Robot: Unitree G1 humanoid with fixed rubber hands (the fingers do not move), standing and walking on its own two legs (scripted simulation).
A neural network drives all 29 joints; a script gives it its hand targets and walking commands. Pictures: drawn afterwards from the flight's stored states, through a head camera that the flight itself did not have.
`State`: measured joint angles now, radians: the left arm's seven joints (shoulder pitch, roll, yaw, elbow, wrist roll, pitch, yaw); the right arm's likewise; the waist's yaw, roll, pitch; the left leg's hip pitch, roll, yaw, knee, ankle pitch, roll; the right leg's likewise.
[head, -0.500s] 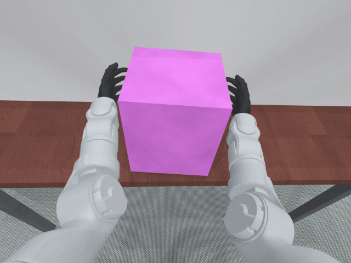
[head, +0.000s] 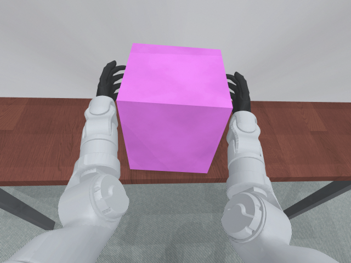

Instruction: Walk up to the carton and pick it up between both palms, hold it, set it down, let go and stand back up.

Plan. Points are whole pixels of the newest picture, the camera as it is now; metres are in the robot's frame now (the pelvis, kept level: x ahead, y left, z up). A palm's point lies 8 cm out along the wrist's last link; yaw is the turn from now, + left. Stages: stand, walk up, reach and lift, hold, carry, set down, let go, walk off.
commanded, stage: set down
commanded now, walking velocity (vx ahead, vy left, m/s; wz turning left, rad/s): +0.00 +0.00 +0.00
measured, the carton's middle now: (172, 112) +0.46 +0.05 +0.06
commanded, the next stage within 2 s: none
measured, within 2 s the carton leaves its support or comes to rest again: neither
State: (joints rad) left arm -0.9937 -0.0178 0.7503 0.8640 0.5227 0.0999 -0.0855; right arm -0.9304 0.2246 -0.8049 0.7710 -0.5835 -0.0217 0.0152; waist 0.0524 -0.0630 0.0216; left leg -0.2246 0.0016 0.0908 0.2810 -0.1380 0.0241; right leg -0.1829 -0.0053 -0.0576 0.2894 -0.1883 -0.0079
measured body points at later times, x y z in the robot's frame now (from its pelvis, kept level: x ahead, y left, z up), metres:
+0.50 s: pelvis -0.01 +0.00 -0.02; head +0.07 +0.02 +0.43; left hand +0.48 +0.22 +0.11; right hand +0.49 -0.12 +0.10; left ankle +0.00 +0.10 -0.75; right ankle -0.03 -0.11 -0.75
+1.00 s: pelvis -0.02 -0.02 -0.01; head +0.04 +0.01 +0.43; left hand +0.47 +0.24 +0.17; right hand +0.49 -0.15 +0.18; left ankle +0.00 +0.10 -0.75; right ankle -0.03 -0.11 -0.75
